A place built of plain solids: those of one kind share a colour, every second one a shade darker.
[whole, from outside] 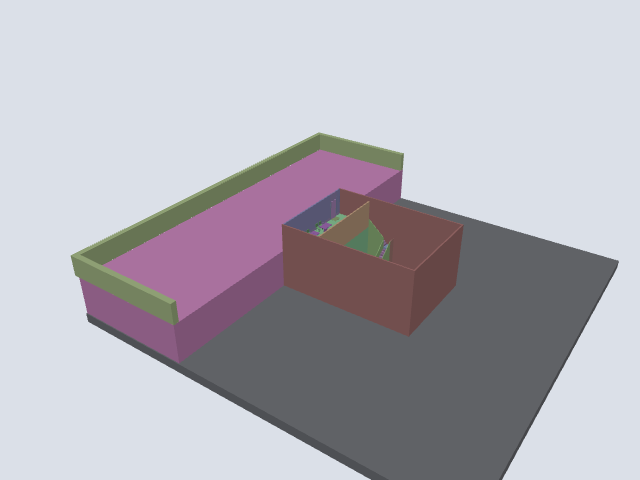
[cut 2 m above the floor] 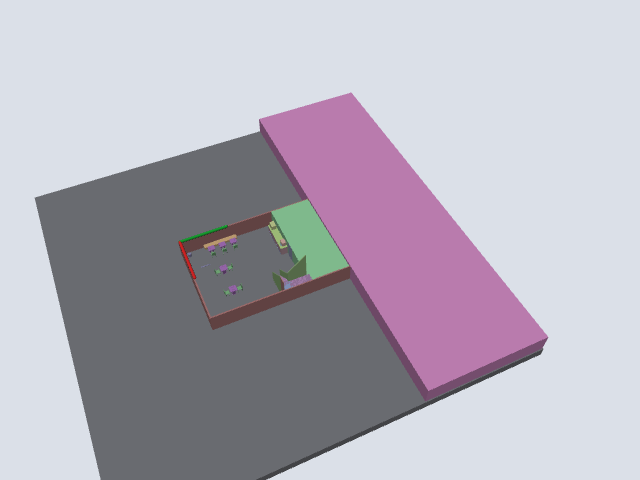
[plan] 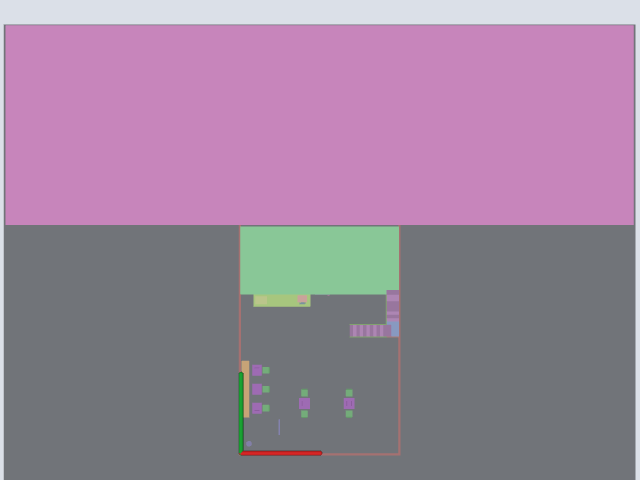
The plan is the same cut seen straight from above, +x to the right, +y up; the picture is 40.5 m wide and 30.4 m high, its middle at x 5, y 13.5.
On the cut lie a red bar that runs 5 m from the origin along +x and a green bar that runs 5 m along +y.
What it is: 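A cafe in the deep cellar of an old town house, fitted out in the 2010s to 2020s; 9.9 x 14.3 m; the hall a cellar under a ceiling 2.54 m high; over the flight a stairwell up to the entrance level's ceiling, 7.19 m over the hall's floor; the entrance level at street height, 4.14 m over the hall's floor, over the rear 4.3 m, with the street door 0.95 x 2.15 m and a glazed street front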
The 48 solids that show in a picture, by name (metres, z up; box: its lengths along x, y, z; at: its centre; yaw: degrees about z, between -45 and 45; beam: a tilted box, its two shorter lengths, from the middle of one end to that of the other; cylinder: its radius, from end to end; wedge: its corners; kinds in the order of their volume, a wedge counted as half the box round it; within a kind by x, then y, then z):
{
 "street_ground_1": {"box": [39.8, 12.65, 4.19], "at": [4.97, 20.77, 2.04]},
 "upper_1": {"box": [10.05, 4.31, 4.19], "at": [4.97, 12.2, 2.04]},
 "street_hedge_1": {"box": [0.6, 12.65, 2.2], "at": [-14.62, 20.77, 5.24]},
 "street_hedge_2": {"box": [39.8, 0.6, 2.2], "at": [4.97, 27.4, 5.24]},
 "street_hedge_3": {"box": [0.6, 12.65, 2.2], "at": [24.57, 20.77, 5.24]},
 "wall_1": {"box": [0.15, 14.6, 7.24], "at": [-0.07, 7.15, 3.57]},
 "wall_2": {"box": [5.13, 0.15, 7.24], "at": [2.42, -0.07, 3.57]},
 "wall_3": {"box": [1.5, 0.15, 7.24], "at": [5.43, -0.07, 3.57]},
 "wall_4": {"box": [4.22, 0.15, 7.24], "at": [7.99, -0.07, 3.57]},
 "wall_5": {"box": [0.15, 14.6, 7.24], "at": [10.03, 7.15, 3.57]},
 "stair_step_1": {"box": [0.43, 0.75, 0.61], "at": [7.52, 7.76, 0.26]},
 "stair_step_2": {"box": [0.43, 0.75, 1.18], "at": [8.15, 7.76, 0.54]},
 "stair_step_3": {"box": [0.43, 0.75, 1.56], "at": [8.58, 7.76, 0.73]},
 "stair_step_4": {"box": [0.51, 0.75, 2.12], "at": [9.26, 7.76, 1.01]},
 "stair_step_5": {"box": [0.79, 0.43, 2.68], "at": [9.61, 8.55, 1.29]},
 "stair_step_6": {"box": [0.79, 0.43, 3.06], "at": [9.61, 8.97, 1.48]},
 "stair_step_7": {"box": [0.79, 0.43, 3.25], "at": [9.61, 9.19, 1.57]},
 "stair_step_8": {"box": [0.79, 0.43, 3.63], "at": [9.61, 9.61, 1.76]},
 "stair_step_9": {"box": [0.79, 0.43, 3.81], "at": [9.61, 9.83, 1.86]},
 "stair_step_10": {"box": [0.79, 0.51, 4.0], "at": [9.61, 10.08, 1.95]},
 "entrance_wall_1": {"box": [9.16, 0.15, 3.1], "at": [4.58, 10.12, 5.64]},
 "window_wall_1": {"box": [8.05, 0.15, 3.05], "at": [4.03, 14.38, 5.67]},
 "window_wall_2": {"box": [0.7, 0.15, 3.05], "at": [9.6, 14.38, 5.67]},
 "counter_1": {"box": [3.58, 0.7, 1.05], "at": [2.59, 9.68, 0.47]},
 "stair_landing_1": {"box": [0.78, 0.95, 2.31], "at": [9.61, 7.86, 1.1]},
 "stair_guard_1": {"wedge": [[6.88, 7.33, -0.02], [6.88, 7.33, 1.14], [6.88, 7.39, -0.02], [6.88, 7.39, 1.14], [9.22, 7.33, -0.02], [9.22, 7.33, 3.21], [9.22, 7.39, -0.02], [9.22, 7.39, 3.21]]},
 "stair_guard_2": {"wedge": [[6.88, 8.12, -0.02], [6.88, 8.12, 1.14], [6.88, 8.18, -0.02], [6.88, 8.18, 1.14], [9.17, 8.12, -0.02], [9.17, 8.12, 3.16], [9.17, 8.18, -0.02], [9.17, 8.18, 3.16]]},
 "stair_guard_3": {"wedge": [[9.16, 8.12, -0.02], [9.16, 8.12, 3.4], [9.16, 10.05, -0.02], [9.16, 10.05, 5.1], [9.22, 8.12, -0.02], [9.22, 8.12, 3.4], [9.22, 10.05, -0.02], [9.22, 10.05, 5.1]]},
 "street_door_wall_1": {"box": [1.2, 0.15, 3.05], "at": [8.65, 14.38, 5.67]},
 "bench_upholstered_1": {"box": [0.5, 3.6, 0.25], "at": [0.27, 4.05, 0.33]},
 "meeting_table_1": {"box": [0.6, 0.7, 0.07], "at": [1.01, 2.85, 0.71]},
 "meeting_table_2": {"box": [0.6, 0.7, 0.07], "at": [1.01, 4.05, 0.71]},
 "meeting_table_3": {"box": [0.6, 0.7, 0.07], "at": [1.01, 5.25, 0.71]},
 "meeting_table_4": {"box": [0.7, 0.7, 0.07], "at": [4.01, 3.15, 0.71]},
 "meeting_table_5": {"box": [1.2, 0.8, 0.07], "at": [5.6, 13.19, 4.85]},
 "meeting_table_6": {"box": [0.7, 0.7, 0.07], "at": [6.84, 3.15, 0.71]},
 "display_1": {"box": [0.75, 0.51, 0.5], "at": [1.27, 9.68, 1.29]},
 "coffee_machine_1": {"box": [0.6, 0.45, 0.45], "at": [3.88, 9.78, 1.26]},
 "counter_top_1": {"box": [3.62, 0.78, 0.04], "at": [2.59, 9.66, 1.02]},
 "street_door_leaf_1": {"box": [0.95, 0.04, 2.15], "at": [8.65, 14.28, 5.21]},
 "stair_guard_landing_1": {"wedge": [[9.22, 7.33, -0.02], [9.22, 7.33, 3.21], [9.22, 7.39, -0.02], [9.22, 7.39, 3.21], [10.0, 7.33, -0.02], [10.0, 7.33, 3.21], [10.0, 7.39, -0.02], [10.0, 7.39, 3.21]]},
 "service_door_1": {"box": [0.95, 0.03, 2.1], "at": [5.16, 10.03, 1.0]},
 "side_chair_1": {"box": [0.42, 0.42, 0.04], "at": [1.56, 2.85, 0.43]},
 "side_chair_2": {"box": [0.42, 0.42, 0.04], "at": [1.56, 4.05, 0.43]},
 "side_chair_3": {"box": [0.42, 0.42, 0.04], "at": [1.56, 5.25, 0.43]},
 "side_chair_4": {"box": [0.42, 0.42, 0.04], "at": [4.01, 2.5, 0.43]},
 "side_chair_5": {"box": [0.42, 0.42, 0.04], "at": [4.01, 3.8, 0.43]},
 "side_chair_6": {"box": [0.42, 0.42, 0.04], "at": [6.84, 2.5, 0.43]}
}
